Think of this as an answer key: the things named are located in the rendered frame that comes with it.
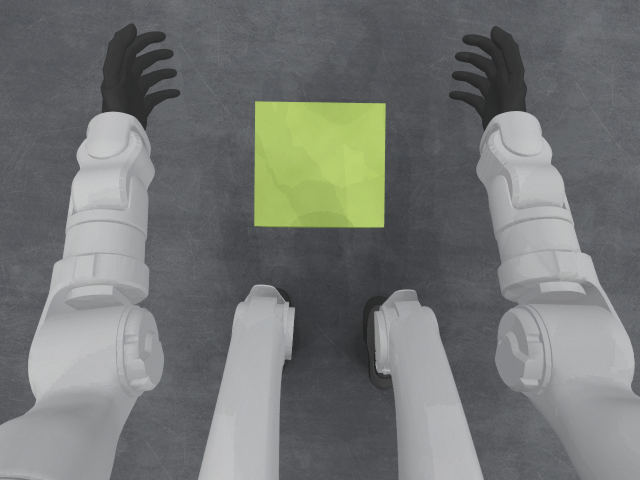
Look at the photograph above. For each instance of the right robot hand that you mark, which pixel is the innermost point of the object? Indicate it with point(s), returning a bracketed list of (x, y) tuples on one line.
[(504, 89)]

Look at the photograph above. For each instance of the robot right upper arm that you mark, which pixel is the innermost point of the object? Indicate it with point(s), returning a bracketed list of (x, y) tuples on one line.
[(574, 364)]

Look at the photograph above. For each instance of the robot left thigh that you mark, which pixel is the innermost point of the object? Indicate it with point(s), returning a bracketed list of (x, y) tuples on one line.
[(243, 442)]

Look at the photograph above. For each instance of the carton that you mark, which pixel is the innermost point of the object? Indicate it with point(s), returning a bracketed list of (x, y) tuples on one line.
[(319, 165)]

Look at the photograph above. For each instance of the robot right foot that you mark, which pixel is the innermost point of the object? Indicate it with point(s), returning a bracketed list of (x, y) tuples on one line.
[(381, 381)]

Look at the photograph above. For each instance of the right robot forearm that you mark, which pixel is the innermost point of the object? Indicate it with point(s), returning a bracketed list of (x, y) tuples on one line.
[(540, 255)]

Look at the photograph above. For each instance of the robot left upper arm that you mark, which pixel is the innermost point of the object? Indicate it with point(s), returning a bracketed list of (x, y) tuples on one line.
[(88, 369)]

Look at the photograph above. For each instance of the left robot hand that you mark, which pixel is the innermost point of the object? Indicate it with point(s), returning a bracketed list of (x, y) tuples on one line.
[(123, 88)]

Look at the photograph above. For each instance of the left robot forearm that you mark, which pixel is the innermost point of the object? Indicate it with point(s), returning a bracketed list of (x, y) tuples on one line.
[(104, 251)]

